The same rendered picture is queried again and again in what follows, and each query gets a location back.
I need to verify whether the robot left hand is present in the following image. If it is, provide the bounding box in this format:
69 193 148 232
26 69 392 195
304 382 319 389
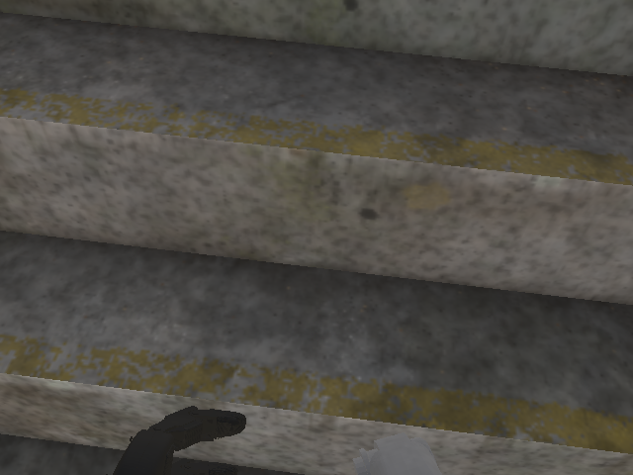
106 406 246 475

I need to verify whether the right robot thigh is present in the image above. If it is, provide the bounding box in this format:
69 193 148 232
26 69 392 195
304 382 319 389
352 432 442 475

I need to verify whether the right robot shin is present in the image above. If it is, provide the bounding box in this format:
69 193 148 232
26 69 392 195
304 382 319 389
410 437 437 464

